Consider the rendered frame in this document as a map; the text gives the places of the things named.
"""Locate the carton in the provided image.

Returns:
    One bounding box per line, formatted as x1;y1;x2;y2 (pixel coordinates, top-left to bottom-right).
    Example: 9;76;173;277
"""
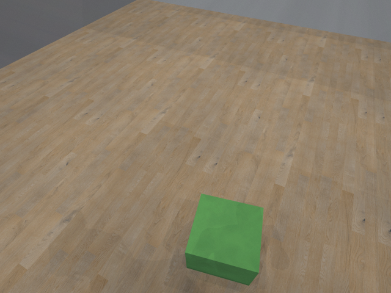
185;194;263;286

